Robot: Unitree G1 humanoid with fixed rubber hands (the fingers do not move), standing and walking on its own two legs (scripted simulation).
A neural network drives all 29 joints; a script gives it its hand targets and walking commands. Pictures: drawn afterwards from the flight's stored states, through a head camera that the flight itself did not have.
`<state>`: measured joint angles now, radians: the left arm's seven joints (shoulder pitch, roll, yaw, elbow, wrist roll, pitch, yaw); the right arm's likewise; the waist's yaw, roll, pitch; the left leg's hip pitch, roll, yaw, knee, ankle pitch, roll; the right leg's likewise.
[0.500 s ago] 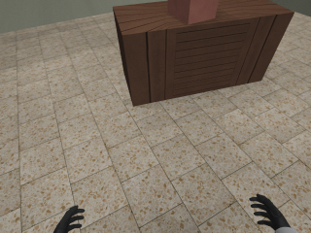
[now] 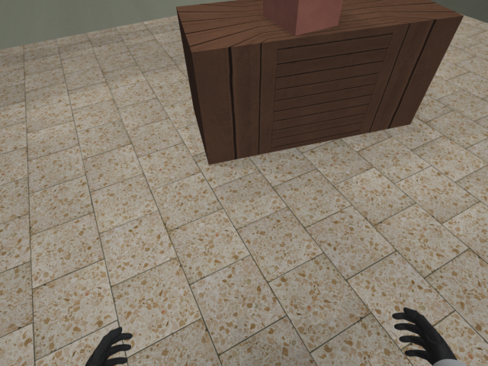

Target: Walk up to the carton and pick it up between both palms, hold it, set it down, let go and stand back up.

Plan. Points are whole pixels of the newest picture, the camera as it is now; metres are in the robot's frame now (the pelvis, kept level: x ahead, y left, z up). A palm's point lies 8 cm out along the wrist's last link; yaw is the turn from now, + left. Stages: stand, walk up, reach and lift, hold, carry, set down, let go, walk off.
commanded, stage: stand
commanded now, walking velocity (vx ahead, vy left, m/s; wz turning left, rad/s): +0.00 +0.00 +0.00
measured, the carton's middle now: out of the picture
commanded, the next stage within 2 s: none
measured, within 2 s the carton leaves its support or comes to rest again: neither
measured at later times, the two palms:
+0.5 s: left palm out of the picture +0.13 +0.27 -0.09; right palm (441, 362) +0.14 -0.28 -0.07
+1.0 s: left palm out of the picture +0.13 +0.27 -0.09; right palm (442, 361) +0.14 -0.28 -0.06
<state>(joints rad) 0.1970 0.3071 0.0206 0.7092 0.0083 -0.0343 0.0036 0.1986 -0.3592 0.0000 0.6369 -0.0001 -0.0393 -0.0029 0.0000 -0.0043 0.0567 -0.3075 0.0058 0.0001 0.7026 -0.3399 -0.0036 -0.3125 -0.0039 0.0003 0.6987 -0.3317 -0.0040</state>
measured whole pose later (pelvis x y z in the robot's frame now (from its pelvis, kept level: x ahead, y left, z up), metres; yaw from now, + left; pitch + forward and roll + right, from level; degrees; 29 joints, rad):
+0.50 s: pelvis +0.00 +0.00 +0.00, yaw +0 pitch -3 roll +0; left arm 0.20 0.31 0.02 0.73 0.01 -0.03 0.00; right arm 0.20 -0.36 0.00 0.65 0.00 -0.04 0.00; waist 0.00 0.00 0.06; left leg -0.30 0.01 0.00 0.70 -0.34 0.00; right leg -0.31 0.00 0.00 0.69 -0.33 0.00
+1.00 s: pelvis +0.00 +0.00 +0.01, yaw +0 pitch -4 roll +0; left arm 0.20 0.31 0.02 0.75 0.01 -0.03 0.00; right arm 0.20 -0.36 0.00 0.67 0.00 -0.04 0.00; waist 0.00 0.00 0.06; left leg -0.27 0.01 0.00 0.65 -0.32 0.00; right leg -0.27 0.00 0.00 0.65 -0.31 0.00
